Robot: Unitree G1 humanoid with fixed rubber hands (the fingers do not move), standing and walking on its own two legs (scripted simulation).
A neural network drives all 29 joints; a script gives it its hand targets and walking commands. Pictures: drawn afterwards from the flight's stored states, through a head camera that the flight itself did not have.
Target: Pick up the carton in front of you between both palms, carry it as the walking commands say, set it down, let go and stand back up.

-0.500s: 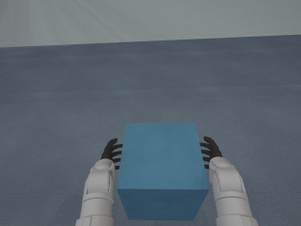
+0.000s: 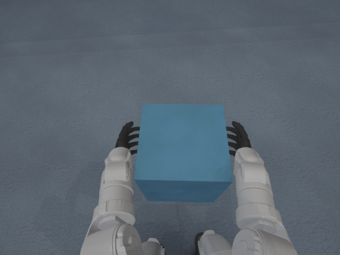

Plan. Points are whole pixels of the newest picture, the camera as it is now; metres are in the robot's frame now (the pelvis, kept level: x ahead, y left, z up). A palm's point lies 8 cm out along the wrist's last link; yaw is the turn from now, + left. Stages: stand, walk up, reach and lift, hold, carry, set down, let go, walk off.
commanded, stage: set down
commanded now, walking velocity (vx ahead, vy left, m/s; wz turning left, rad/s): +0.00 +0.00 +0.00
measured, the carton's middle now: (181, 157) +0.37 -0.02 -0.10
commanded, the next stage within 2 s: none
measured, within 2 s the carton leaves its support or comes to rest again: neither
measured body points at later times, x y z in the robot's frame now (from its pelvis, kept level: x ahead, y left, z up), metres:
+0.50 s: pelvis -0.01 +0.02 -0.12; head +0.22 +0.00 +0.27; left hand +0.44 +0.11 -0.20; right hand +0.41 -0.19 -0.20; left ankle +0.03 +0.14 -0.72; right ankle +0.07 -0.11 -0.72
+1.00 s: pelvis -0.05 +0.01 -0.25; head +0.25 -0.03 +0.08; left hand +0.48 +0.08 -0.36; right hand +0.43 -0.22 -0.36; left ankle +0.03 +0.14 -0.72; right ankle +0.07 -0.11 -0.72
